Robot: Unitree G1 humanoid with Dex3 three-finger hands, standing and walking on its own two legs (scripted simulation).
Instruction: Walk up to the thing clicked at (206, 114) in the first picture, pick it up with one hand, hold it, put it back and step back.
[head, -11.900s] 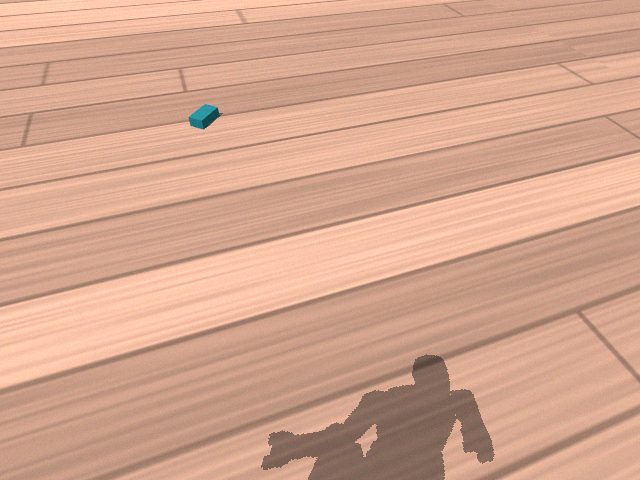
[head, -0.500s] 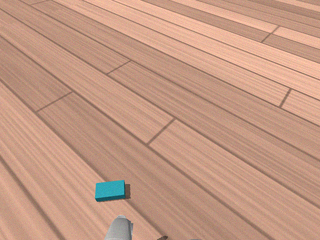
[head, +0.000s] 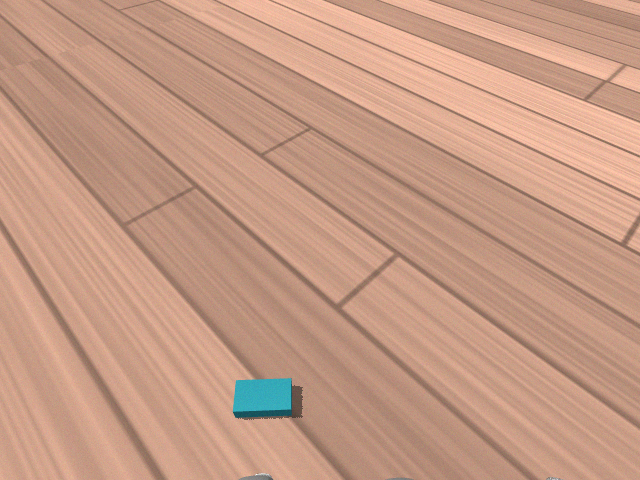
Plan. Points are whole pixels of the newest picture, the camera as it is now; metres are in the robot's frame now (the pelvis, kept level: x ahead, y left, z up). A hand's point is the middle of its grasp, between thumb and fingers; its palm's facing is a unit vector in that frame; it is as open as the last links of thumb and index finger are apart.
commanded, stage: walk up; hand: left
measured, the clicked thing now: (263, 397) +0.46 +0.17 -0.72
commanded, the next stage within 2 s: stand in 1.76 s
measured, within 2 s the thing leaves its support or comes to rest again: neither
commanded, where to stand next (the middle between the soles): +0.04 -0.02 m, yaw -3 degrees
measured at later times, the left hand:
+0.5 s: hand out of the picture +0.07 +0.19 -0.16, palm faces -0.11 -0.91 -0.39, open 7.4 cm
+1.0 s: hand out of the picture +0.01 +0.24 -0.13, palm faces -0.03 -0.91 -0.42, open 7.4 cm
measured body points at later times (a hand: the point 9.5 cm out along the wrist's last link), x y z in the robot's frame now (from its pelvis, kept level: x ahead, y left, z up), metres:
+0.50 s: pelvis -0.04 -0.07 -0.02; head +0.03 -0.08 +0.43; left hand +0.08 +0.24 -0.13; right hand +0.05 -0.41 -0.13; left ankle +0.03 +0.09 -0.67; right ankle -0.02 -0.21 -0.71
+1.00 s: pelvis -0.06 -0.06 +0.01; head -0.04 -0.05 +0.46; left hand +0.01 +0.28 -0.10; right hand -0.03 -0.38 -0.10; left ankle -0.06 +0.07 -0.71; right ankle +0.01 -0.18 -0.70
